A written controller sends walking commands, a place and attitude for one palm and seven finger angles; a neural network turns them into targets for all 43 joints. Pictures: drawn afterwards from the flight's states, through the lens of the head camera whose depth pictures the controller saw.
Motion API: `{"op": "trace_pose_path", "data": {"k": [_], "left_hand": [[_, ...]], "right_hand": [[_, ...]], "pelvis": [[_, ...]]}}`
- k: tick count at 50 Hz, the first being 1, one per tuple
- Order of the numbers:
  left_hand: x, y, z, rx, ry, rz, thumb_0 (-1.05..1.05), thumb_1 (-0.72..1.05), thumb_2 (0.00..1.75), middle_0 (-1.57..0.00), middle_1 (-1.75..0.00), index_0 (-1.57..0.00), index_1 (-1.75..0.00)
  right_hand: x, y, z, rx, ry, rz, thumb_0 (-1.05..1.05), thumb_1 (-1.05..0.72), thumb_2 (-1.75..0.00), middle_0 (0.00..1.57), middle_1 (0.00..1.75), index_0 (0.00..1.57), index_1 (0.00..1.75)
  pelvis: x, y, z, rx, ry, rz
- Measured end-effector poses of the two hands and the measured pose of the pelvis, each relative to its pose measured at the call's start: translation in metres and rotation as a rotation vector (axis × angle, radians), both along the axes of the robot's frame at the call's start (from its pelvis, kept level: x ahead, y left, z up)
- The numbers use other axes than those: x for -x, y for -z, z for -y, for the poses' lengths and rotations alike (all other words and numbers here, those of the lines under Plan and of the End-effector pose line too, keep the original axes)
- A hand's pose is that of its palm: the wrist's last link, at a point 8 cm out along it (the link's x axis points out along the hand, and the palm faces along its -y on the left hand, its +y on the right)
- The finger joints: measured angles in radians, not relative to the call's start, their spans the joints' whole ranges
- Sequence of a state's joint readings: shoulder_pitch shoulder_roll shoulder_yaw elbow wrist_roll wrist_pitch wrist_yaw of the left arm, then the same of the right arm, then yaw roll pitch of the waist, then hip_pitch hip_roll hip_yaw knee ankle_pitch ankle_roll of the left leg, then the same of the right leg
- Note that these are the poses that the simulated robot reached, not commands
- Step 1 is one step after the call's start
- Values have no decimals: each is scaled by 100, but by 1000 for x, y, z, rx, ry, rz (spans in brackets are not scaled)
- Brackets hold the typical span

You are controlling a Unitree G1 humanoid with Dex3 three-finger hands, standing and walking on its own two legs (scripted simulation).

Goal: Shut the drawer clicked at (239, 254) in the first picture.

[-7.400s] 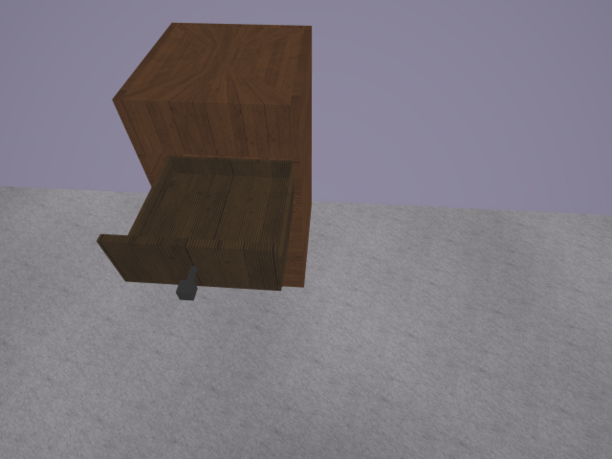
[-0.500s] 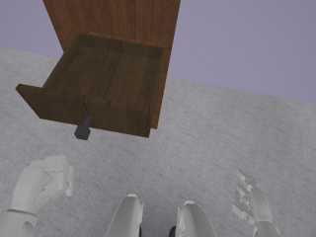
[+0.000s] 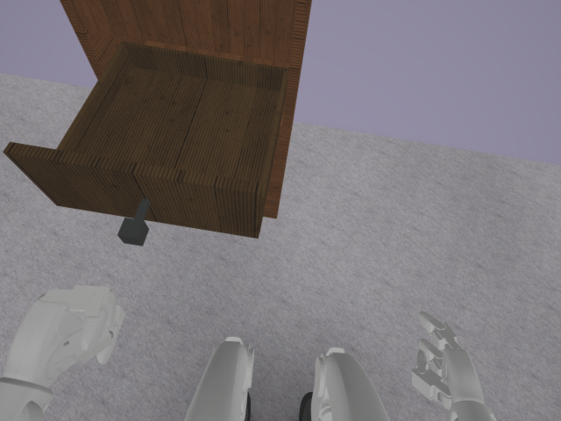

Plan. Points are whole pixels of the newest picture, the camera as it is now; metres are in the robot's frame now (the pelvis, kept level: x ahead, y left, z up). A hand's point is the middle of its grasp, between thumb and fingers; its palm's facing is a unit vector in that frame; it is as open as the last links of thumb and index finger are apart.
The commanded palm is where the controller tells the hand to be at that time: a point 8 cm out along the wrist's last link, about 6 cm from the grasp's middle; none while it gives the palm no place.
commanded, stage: raise the hand and make a fist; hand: left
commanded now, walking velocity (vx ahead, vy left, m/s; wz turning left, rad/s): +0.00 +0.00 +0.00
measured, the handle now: (137, 221) +0.40 +0.27 -0.06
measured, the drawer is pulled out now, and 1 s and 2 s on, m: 0.30 0.30 0.30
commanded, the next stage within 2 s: bring the fist close to the handle in 0.14 s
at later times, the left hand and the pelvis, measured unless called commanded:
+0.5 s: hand (116, 323) +0.23 +0.23 +0.00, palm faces -0.08 -1.00 -0.05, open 3.3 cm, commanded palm +0.22 +0.28 +0.01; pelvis +0.00 -0.02 -0.02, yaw +0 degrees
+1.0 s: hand (139, 301) +0.27 +0.22 -0.05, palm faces -0.12 -0.99 -0.04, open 3.3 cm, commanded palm +0.27 +0.27 -0.04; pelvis -0.01 +0.00 -0.06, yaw -2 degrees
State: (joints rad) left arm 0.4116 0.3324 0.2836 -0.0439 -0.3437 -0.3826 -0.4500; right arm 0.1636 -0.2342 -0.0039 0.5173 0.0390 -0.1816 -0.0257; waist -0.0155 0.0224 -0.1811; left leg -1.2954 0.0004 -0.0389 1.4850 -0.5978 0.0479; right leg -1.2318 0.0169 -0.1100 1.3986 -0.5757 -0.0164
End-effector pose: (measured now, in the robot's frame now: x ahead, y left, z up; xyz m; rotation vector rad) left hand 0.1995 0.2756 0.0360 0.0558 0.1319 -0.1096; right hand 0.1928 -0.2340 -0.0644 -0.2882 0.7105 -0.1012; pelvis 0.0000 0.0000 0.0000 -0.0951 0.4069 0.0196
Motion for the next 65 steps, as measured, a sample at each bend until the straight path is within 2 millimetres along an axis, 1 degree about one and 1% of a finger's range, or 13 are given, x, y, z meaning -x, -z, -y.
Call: {"op": "trace_pose_path", "data": {"k": [5,9,13,16,23,27,31,39,48,54,59,65], "left_hand": [[1,-7,-4,-26,-47,9,1,90,90,-140,-160,-140,-160],[5,-4,-8,-35,-68,-2,1,90,90,-140,-160,-140,-160],[7,-1,-4,-27,-51,-5,1,90,90,-140,-160,-140,-160],[5,1,-1,-23,-37,10,1,90,90,-140,-160,-140,-160],[-11,22,-7,-6,-42,33,1,90,90,-140,-160,-140,-160],[-22,32,-4,7,-8,30,1,90,90,-140,-160,-140,-160],[-30,38,-2,8,10,31,2,90,90,-140,-160,-140,-160],[-38,54,-11,11,-23,35,1,90,90,-140,-160,-140,-160],[-53,77,-3,18,13,48,1,90,90,-140,-160,-140,-160],[-64,86,-3,12,2,58,2,90,90,-140,-160,-140,-160],[-71,92,3,7,11,56,1,90,90,-140,-160,-140,-160],[-83,106,6,3,0,47,1,90,90,-140,-160,-140,-160]], "right_hand": [[2,1,11,-7,33,-2,1,-90,-89,20,30,21,30],[-1,3,17,-9,37,7,1,-90,-89,20,30,21,30],[-5,4,21,-6,32,21,1,-90,-89,20,30,21,30],[-8,5,24,1,26,30,1,-90,-89,20,30,21,30],[-8,17,30,24,14,24,1,-90,-89,20,30,21,30],[-4,25,31,31,15,6,1,-90,-89,20,30,21,30],[2,32,29,31,23,-17,1,-90,-89,20,30,21,30],[11,49,23,32,15,-60,1,-90,-89,20,30,21,30],[14,66,17,47,-6,-85,1,-90,-89,20,30,21,30],[15,75,17,49,-13,-105,1,-90,-89,20,30,21,30],[15,83,18,43,-14,-125,1,-90,-89,20,30,21,30],[18,96,25,45,-10,-155,1,-90,-89,20,30,21,30]], "pelvis": [[-2,-2,7,-9,4,-3],[-3,0,12,-12,5,-6],[-4,2,16,-13,5,-5],[-4,4,18,-14,5,-6],[-1,16,21,-13,10,-24],[1,22,20,-10,14,-34],[2,27,17,-9,19,-45],[5,39,10,-5,24,-76],[9,55,4,0,27,-104],[11,63,3,2,28,-121],[11,68,4,0,31,-131],[11,77,9,-6,37,-143]]}}
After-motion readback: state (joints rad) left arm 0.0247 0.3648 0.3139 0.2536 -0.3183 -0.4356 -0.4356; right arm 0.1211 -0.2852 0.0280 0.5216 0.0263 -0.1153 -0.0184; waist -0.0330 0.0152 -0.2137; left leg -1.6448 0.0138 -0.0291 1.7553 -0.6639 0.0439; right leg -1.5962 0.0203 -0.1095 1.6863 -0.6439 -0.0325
